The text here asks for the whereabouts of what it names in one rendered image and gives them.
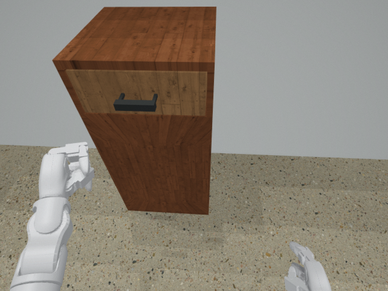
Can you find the handle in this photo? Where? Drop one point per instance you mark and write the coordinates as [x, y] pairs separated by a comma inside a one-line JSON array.
[[122, 104]]

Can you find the cabinet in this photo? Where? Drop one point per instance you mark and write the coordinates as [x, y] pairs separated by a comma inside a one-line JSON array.
[[159, 163]]

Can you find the robot left hand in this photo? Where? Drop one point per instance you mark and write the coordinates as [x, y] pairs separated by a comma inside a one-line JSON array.
[[55, 171]]

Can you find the robot left forearm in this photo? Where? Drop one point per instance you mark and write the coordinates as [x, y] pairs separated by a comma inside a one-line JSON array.
[[41, 265]]

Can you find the robot right hand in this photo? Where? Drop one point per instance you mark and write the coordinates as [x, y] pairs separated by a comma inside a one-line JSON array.
[[311, 277]]

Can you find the drawer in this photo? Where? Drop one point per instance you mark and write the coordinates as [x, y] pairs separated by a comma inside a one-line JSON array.
[[179, 92]]

